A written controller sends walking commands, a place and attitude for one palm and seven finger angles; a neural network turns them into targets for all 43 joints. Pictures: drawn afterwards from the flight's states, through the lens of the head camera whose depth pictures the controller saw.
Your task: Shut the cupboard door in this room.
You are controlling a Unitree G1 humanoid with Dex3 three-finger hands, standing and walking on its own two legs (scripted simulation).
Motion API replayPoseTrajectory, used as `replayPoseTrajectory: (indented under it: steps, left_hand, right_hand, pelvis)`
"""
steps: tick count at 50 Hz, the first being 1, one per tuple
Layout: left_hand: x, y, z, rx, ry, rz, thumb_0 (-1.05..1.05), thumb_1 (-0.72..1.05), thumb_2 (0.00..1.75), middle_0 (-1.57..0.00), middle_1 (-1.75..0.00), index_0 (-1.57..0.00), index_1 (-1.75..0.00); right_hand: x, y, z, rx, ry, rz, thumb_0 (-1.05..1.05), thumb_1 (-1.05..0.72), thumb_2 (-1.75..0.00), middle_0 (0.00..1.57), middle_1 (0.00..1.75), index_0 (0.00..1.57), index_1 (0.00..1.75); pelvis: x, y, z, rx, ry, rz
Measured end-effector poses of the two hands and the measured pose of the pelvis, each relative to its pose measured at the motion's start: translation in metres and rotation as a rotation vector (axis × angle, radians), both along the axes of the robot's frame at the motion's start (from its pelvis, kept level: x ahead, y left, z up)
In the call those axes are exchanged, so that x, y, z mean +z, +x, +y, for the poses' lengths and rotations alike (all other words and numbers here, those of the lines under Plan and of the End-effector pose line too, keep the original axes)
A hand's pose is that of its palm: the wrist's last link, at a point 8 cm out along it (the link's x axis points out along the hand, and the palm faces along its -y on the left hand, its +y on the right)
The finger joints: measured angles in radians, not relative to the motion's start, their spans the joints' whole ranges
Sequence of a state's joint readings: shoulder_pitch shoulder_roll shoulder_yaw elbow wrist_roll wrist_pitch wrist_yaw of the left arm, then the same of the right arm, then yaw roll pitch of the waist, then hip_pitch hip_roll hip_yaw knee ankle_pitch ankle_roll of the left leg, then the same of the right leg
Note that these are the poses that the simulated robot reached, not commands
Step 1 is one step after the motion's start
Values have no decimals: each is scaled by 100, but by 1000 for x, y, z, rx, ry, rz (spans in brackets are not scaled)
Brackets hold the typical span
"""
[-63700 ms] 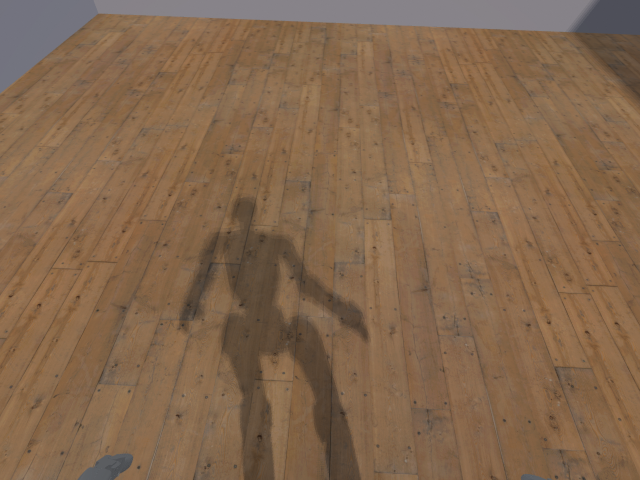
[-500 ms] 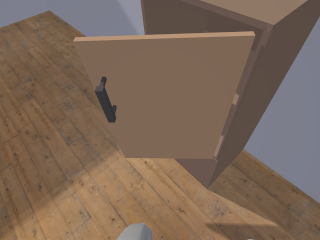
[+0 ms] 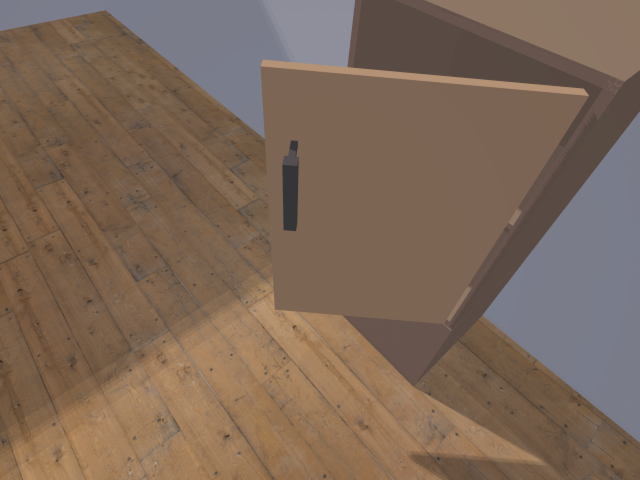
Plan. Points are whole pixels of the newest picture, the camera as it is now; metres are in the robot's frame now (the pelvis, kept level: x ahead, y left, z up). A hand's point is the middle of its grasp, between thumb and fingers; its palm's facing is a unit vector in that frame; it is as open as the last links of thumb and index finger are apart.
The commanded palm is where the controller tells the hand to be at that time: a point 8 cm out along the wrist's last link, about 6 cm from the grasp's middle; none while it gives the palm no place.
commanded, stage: come to a stop and stand still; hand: left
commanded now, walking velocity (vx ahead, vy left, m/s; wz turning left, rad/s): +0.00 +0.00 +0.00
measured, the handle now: (292, 187) +0.50 +0.09 +0.08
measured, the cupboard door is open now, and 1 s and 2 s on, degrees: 45 45 45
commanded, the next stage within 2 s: look again from close up in 0.58 s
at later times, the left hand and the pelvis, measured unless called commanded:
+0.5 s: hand out of the picture -0.05 +0.16 -0.18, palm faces +0.00 -0.99 -0.14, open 7.3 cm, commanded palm none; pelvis -0.04 +0.00 +0.00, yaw -1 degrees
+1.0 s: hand out of the picture -0.03 +0.18 -0.17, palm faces +0.02 -0.97 -0.23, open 7.4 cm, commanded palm none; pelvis -0.04 +0.00 +0.00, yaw +0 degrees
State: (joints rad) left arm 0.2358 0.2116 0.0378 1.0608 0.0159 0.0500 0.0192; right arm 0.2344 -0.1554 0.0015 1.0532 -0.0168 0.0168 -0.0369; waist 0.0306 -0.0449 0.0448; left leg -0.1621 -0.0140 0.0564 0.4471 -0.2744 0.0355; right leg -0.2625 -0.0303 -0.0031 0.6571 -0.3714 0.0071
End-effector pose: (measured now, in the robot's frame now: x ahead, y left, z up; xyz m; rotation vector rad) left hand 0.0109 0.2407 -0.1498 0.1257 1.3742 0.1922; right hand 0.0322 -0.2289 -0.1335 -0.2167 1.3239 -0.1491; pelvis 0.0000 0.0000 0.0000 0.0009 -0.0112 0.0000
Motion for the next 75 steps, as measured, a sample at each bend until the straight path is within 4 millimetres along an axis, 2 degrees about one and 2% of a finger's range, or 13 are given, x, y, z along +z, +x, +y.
replayPoseTrajectory:
  steps: [5,15,20,25,31,37,41,47,53,63,75]
  left_hand:
    - [4,-6,-4,-47,5,4,1,91,90,-19,-30,-20,-30]
    - [6,-24,-13,-69,-15,0,1,92,90,-19,-30,-20,-30]
    - [3,-42,-21,-63,-38,30,1,92,90,-19,-30,-20,-30]
    - [1,-64,-31,-48,-62,77,1,91,90,-19,-30,-20,-30]
    - [1,-82,-41,-31,-81,126,1,91,90,-19,-30,-20,-30]
    - [2,-86,-44,-44,-65,114,1,91,90,-20,-30,-20,-30]
    - [2,-79,-34,-38,-37,67,1,90,90,-20,-30,-20,-30]
    - [5,-60,-16,-43,12,-23,1,90,90,-20,-30,-20,-30]
    - [9,-43,-5,-64,37,-86,1,91,90,-19,-30,-20,-30]
    - [7,-40,-6,-77,16,-91,1,90,90,-19,-30,-20,-30]
    - [-5,-63,-26,-62,-42,15,1,91,90,-19,-30,-20,-30]
  right_hand:
    - [-10,-28,8,-60,38,22,0,-92,-90,20,30,21,30]
    - [-8,-82,19,-98,70,84,0,-91,-90,20,30,21,30]
    - [-5,-102,19,-107,64,124,0,-91,-90,20,30,21,30]
    - [-4,-112,18,-110,57,150,0,-91,-90,20,30,20,30]
    - [-4,-110,17,-109,57,150,0,-91,-90,20,30,20,30]
    - [-10,-92,17,-74,73,100,0,-91,-90,20,30,20,30]
    - [-16,-71,14,-43,69,24,1,-92,-90,20,30,20,30]
    - [-16,-46,6,-24,60,-74,2,-93,-90,20,30,20,30]
    - [-9,-32,0,-7,51,-130,1,-92,-90,20,30,20,30]
    - [-1,-44,-11,3,16,-84,0,-91,-90,20,30,20,30]
    - [-6,-68,-11,-48,19,10,0,-91,-90,20,30,21,30]
  pelvis:
    - [-1,-11,5,-20,6,-1]
    - [4,-27,5,-23,6,-24]
    - [5,-33,4,-23,6,-21]
    - [5,-37,3,-20,6,-15]
    - [5,-37,2,-19,5,-9]
    - [2,-39,1,-12,-10,-3]
    - [-2,-39,4,4,-9,-9]
    - [-5,-39,5,3,0,-24]
    - [-4,-43,2,-3,5,-26]
    - [-1,-47,0,0,0,-19]
    - [-4,-35,-8,-8,4,-9]
